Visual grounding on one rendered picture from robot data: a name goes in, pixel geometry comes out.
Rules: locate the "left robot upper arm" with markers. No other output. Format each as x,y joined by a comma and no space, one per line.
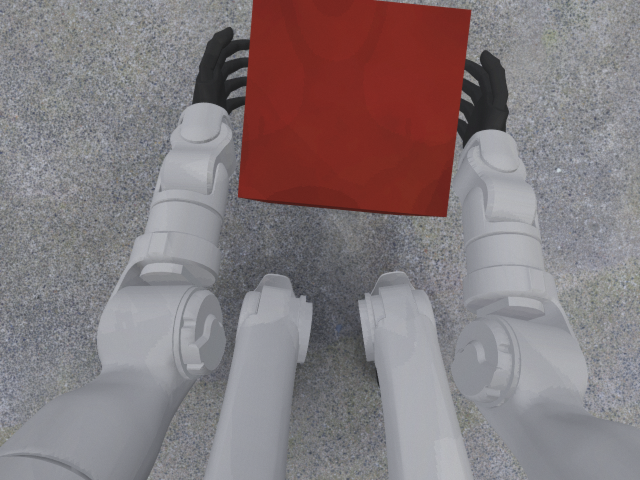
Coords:
154,343

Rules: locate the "left robot forearm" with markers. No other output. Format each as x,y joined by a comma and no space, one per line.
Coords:
180,243

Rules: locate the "right robot upper arm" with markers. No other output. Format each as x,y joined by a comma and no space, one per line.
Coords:
529,380

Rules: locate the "robot right hand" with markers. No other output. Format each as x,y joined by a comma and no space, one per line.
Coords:
490,109

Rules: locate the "robot right thigh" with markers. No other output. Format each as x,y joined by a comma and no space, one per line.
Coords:
423,436

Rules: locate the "left robot shin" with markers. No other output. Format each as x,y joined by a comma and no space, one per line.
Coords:
252,298

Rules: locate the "right robot forearm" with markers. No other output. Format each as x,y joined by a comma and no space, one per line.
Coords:
502,241

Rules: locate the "robot left hand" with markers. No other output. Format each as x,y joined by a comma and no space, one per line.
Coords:
211,84

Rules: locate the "carton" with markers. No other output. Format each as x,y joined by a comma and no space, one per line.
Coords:
353,105

